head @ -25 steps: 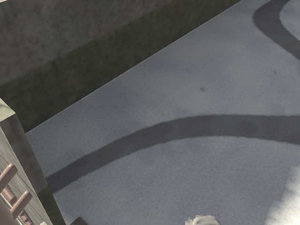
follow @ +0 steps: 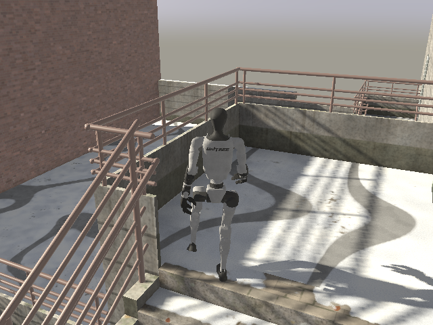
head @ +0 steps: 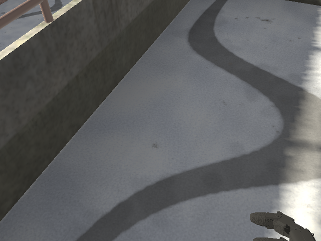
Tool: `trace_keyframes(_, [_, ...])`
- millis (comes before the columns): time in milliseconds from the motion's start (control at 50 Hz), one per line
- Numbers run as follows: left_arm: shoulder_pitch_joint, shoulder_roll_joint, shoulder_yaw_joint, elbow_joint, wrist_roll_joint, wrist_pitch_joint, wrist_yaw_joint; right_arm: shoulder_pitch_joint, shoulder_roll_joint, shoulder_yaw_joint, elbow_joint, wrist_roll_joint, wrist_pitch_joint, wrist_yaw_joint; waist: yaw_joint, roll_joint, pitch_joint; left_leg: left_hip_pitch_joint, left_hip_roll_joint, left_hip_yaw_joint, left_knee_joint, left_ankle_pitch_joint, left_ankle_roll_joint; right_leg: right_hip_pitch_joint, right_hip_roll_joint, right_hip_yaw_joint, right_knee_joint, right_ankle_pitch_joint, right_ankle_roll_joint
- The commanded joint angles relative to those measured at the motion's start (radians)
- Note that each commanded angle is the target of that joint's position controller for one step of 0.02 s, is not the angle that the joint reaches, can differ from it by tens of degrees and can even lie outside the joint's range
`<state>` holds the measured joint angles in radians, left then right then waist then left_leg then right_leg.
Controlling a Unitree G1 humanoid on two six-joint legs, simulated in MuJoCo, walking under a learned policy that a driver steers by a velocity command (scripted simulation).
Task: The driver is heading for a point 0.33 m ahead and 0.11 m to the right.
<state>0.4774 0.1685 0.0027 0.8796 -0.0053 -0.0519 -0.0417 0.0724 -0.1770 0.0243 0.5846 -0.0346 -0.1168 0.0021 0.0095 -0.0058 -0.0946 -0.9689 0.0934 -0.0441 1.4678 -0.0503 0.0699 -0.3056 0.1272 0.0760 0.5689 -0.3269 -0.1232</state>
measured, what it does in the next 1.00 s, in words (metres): walks ahead: left foot, then right foot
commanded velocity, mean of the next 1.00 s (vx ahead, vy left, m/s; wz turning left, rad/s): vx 0.22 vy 0.00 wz -0.25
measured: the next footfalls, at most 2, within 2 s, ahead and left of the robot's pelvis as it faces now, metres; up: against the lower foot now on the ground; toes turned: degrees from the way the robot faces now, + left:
left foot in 0.26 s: +0.33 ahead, +0.12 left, +0.00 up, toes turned -13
right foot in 0.66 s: +0.37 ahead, -0.13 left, +0.00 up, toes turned -11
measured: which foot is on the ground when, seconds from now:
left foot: up 0.00-0.24, down 0.26-1.00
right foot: down 0.00-0.26, up 0.28-0.64, down 0.66-1.00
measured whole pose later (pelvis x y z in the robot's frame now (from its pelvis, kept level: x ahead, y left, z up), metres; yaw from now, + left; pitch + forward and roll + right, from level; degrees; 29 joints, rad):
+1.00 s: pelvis +0.32 +0.00 -0.01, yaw -14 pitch +1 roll +1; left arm 0.14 0.16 0.04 0.65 0.01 0.00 0.00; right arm 0.25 -0.18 -0.02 0.76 -0.02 -0.02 -0.03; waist -0.02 -0.01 -0.01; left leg -0.20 0.00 0.02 0.59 -0.41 -0.01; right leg -0.37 0.02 0.04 0.63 -0.27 -0.01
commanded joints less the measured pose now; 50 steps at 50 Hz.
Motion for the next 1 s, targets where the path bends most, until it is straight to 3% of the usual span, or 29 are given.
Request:
trace_keyframes(20, [-0.103, 0.131, 0.036, -0.117, -0.019, -0.045, 0.031, -0.078, -0.057, -0.009, -0.050, 0.002, -0.008, -0.031, -0.009, -0.043, 0.004, 0.222, -0.039, 0.100, -0.342, 0.103, -0.052, -0.101, -0.117, 0.177, -0.303, 0.420, -0.042])
trace_keyframes(40, [-0.056, 0.142, 0.045, -0.119, -0.020, -0.043, 0.041, -0.138, -0.051, -0.010, -0.063, 0.014, -0.011, -0.039, 0.031, -0.031, -0.003, 0.215, -0.044, 0.093, -0.455, 0.087, -0.068, -0.015, -0.140, 0.196, -0.315, 0.443, -0.048])
trace_keyframes(80, [0.011, 0.131, 0.042, -0.116, -0.027, -0.031, 0.052, -0.227, -0.057, -0.017, -0.084, 0.036, -0.008, -0.025, 0.068, -0.073, 0.036, 0.183, -0.077, 0.082, -0.665, 0.069, -0.101, 0.126, -0.170, 0.246, -0.327, 0.413, -0.064])
trace_keyframes(120, [0.054, 0.119, 0.046, -0.128, -0.022, -0.015, 0.062, -0.262, -0.093, -0.033, -0.088, 0.055, -0.014, 0.010, 0.086, -0.148, 0.036, 0.195, -0.095, 0.047, -0.814, 0.076, -0.095, 0.262, -0.208, 0.308, -0.284, 0.398, -0.065])
trace_keyframes(160, [0.032, 0.130, 0.046, -0.138, -0.017, 0.011, 0.069, -0.253, -0.113, -0.052, -0.091, 0.061, -0.025, 0.028, 0.061, -0.154, 0.032, 0.283, -0.121, 0.020, -0.940, 0.030, -0.076, 0.340, -0.232, 0.350, -0.230, 0.435, -0.063])
trace_keyframes(180, [0.018, 0.174, 0.060, -0.134, -0.014, 0.018, 0.064, -0.241, -0.126, -0.060, -0.080, 0.046, -0.029, 0.025, 0.063, -0.146, 0.036, 0.356, -0.131, 0.027, -0.981, 0.061, -0.066, 0.325, -0.241, 0.339, -0.197, 0.494, -0.063])
trace_keyframes(200, [-0.001, 0.178, 0.066, -0.150, -0.019, 0.027, 0.060, -0.204, -0.140, -0.076, -0.084, 0.043, -0.040, 0.020, 0.040, -0.185, 0.025, 0.441, -0.154, 0.022, -1.038, -0.010, -0.045, 0.334, -0.221, 0.357, -0.143, 0.613, -0.055])
trace_keyframes(220, [-0.057, 0.169, 0.070, -0.168, -0.024, 0.018, 0.062, -0.120, -0.186, -0.096, -0.065, 0.045, -0.049, 0.013, -0.012, -0.208, 0.005, 0.570, -0.150, 0.007, -1.092, 0.037, -0.014, 0.310, -0.201, 0.351, -0.063, 0.756, -0.022])
trace_keyframes(240, [-0.123, 0.182, 0.069, -0.199, -0.018, -0.003, 0.062, 0.044, -0.243, -0.115, -0.021, 0.031, -0.049, 0.001, -0.083, -0.193, -0.108, 0.787, -0.056, -0.033, -1.069, 0.141, 0.040, 0.259, -0.179, 0.302, 0.112, 0.788, 0.012])
trace_keyframes(260, [-0.161, 0.121, 0.050, -0.259, 0.007, -0.020, 0.052, 0.224, -0.294, -0.122, -0.007, -0.003, -0.041, -0.011, -0.129, -0.065, -0.272, 1.135, 0.121, -0.164, -0.961, 0.410, 0.117, 0.044, -0.103, 0.241, 0.384, 0.517, 0.041])
trace_keyframes(280, [0.059, 0.059, 0.027, -0.247, -0.008, -0.036, 0.048, 0.256, -0.310, -0.127, 0.021, -0.033, -0.024, -0.012, -0.024, 0.371, -0.416, 1.506, 0.403, -0.602, -0.950, 0.749, 0.352, -0.338, 0.058, 0.154, 0.732, -0.324, 0.126])
trace_keyframes(300, [0.119, 0.172, 0.042, -0.198, -0.014, -0.037, 0.056, 0.203, -0.205, -0.113, -0.007, -0.012, -0.006, -0.016, -0.022, 0.323, -0.404, 1.400, 0.403, -0.675, -0.998, 0.578, 0.344, -0.414, -0.052, 0.180, 0.908, -0.296, 0.139])
trace_keyframes(320, [-0.015, 0.215, 0.055, -0.196, 0.002, -0.020, 0.059, 0.149, -0.110, -0.090, -0.028, 0.012, 0.010, -0.028, -0.057, 0.177, -0.250, 1.246, 0.323, -0.477, -1.012, 0.549, 0.282, -0.430, -0.087, 0.135, 0.924, -0.216, 0.153])
trace_keyframes(340, [-0.121, 0.215, 0.055, -0.228, 0.008, -0.016, 0.063, 0.138, -0.109, -0.081, -0.012, 0.023, 0.015, -0.026, -0.052, 0.039, -0.144, 1.100, 0.244, -0.327, -1.042, 0.554, 0.230, -0.430, -0.113, 0.093, 0.874, -0.150, 0.159])
trace_keyframes(360, [-0.200, 0.194, 0.056, -0.258, 0.019, -0.014, 0.061, 0.139, -0.113, -0.078, 0.000, 0.023, 0.007, -0.020, -0.045, 0.011, -0.060, 0.985, 0.182, -0.261, -1.086, 0.522, 0.208, -0.419, -0.123, 0.086, 0.807, -0.115, 0.165])
trace_keyframes(400, [-0.216, 0.101, 0.036, -0.267, -0.006, -0.005, 0.046, 0.138, -0.098, -0.068, 0.051, 0.018, 0.001, -0.014, -0.003, 0.041, 0.022, 0.826, 0.136, -0.177, -1.170, 0.464, 0.191, -0.359, -0.156, 0.047, 0.691, -0.066, 0.170])
trace_keyframes(440, [-0.221, 0.064, 0.027, -0.277, 0.010, 0.006, 0.040, 0.128, -0.106, -0.064, 0.088, 0.012, -0.002, -0.014, 0.029, 0.059, 0.016, 0.752, 0.112, -0.105, -1.177, 0.642, 0.195, -0.283, -0.168, 0.014, 0.522, -0.020, 0.176])
trace_keyframes(460, [-0.234, 0.066, 0.027, -0.284, 0.015, 0.007, 0.044, 0.113, -0.138, -0.071, 0.100, 0.019, 0.000, -0.017, 0.033, 0.081, 0.003, 0.730, 0.095, -0.069, -1.181, 0.722, 0.186, -0.243, -0.164, -0.009, 0.442, 0.027, 0.176])
trace_keyframes(520, [-0.285, 0.084, 0.030, -0.279, 0.010, 0.013, 0.042, 0.116, -0.204, -0.089, 0.120, 0.033, 0.016, -0.018, 0.019, 0.111, -0.051, 0.709, 0.079, -0.016, -1.167, 0.673, 0.164, -0.101, -0.147, -0.031, 0.243, 0.182, 0.173])
trace_keyframes(580, [-0.342, 0.112, 0.039, -0.282, 0.003, 0.025, 0.047, 0.162, -0.207, -0.087, 0.142, 0.034, 0.026, -0.015, -0.008, 0.115, -0.052, 0.735, 0.095, -0.037, -1.142, 0.504, 0.160, -0.033, -0.138, -0.018, 0.120, 0.232, 0.164])
trace_keyframes(640, [-0.375, 0.131, 0.059, -0.295, 0.022, 0.010, 0.054, 0.164, -0.160, -0.074, 0.143, 0.050, 0.035, -0.012, -0.007, 0.114, 0.003, 0.721, 0.072, -0.071, -1.082, 0.275, 0.105, 0.069, -0.132, -0.023, -0.113, 0.329, 0.114])
trace_keyframes(660, [-0.394, 0.159, 0.065, -0.316, 0.021, 0.006, 0.062, 0.199, -0.151, -0.070, 0.151, 0.036, 0.037, -0.010, -0.017, 0.091, -0.006, 0.712, 0.035, -0.069, -1.056, 0.145, 0.055, 0.124, -0.184, 0.028, -0.144, 0.469, 0.078])
trace_keyframes(680, [-0.392, 0.208, 0.074, -0.336, 0.034, 0.009, 0.071, 0.268, -0.121, -0.062, 0.150, 0.010, 0.030, -0.007, -0.062, -0.015, -0.069, 0.641, -0.019, -0.036, -1.000, -0.042, 0.011, 0.260, -0.299, 0.120, -0.068, 0.741, 0.028])
trace_keyframes(700, [-0.395, 0.183, 0.069, -0.335, 0.022, 0.022, 0.073, 0.358, -0.089, -0.050, 0.171, 0.000, 0.032, -0.009, -0.088, -0.150, -0.123, 0.566, -0.063, 0.014, -0.992, -0.277, -0.032, 0.344, -0.368, 0.173, -0.040, 0.730, -0.052])
trace_keyframes(720, [-0.395, 0.105, 0.054, -0.332, 0.011, 0.030, 0.067, 0.331, -0.093, -0.049, 0.176, 0.000, 0.044, -0.015, -0.065, -0.178, -0.113, 0.607, -0.056, 0.029, -1.001, -0.305, -0.059, 0.279, -0.343, 0.164, -0.053, 0.569, -0.059])
trace_keyframes(740, [-0.414, 0.081, 0.051, -0.332, 0.003, 0.034, 0.058, 0.281, -0.112, -0.056, 0.163, 0.001, 0.059, -0.019, -0.054, -0.147, -0.061, 0.633, -0.063, 0.039, -1.014, -0.266, -0.068, 0.198, -0.287, 0.133, -0.057, 0.414, -0.023])
trace_keyframes(780, [-0.416, 0.095, 0.055, -0.334, 0.012, 0.037, 0.038, 0.234, -0.122, -0.062, 0.149, -0.006, 0.084, -0.020, -0.037, -0.068, -0.006, 0.628, -0.072, 0.046, -1.004, -0.214, -0.064, 0.137, -0.217, 0.083, -0.039, 0.333, 0.022])
trace_keyframes(900, [-0.398, 0.087, 0.060, -0.327, 0.015, 0.026, 0.045, 0.240, -0.106, -0.068, 0.136, 0.007, 0.088, -0.028, -0.045, -0.046, 0.002, 0.682, -0.061, 0.033, -0.953, -0.119, -0.055, 0.104, -0.203, 0.076, 0.004, 0.490, 0.021])
trace_keyframes(1000, [-0.392, 0.084, 0.065, -0.312, 0.016, 0.032, 0.051, 0.223, -0.087, -0.070, 0.127, 0.013, 0.092, -0.034, -0.040, -0.015, 0.010, 0.683, -0.058, 0.029, -0.951, -0.134, -0.057, 0.104, -0.193, 0.076, 0.003, 0.462, 0.033])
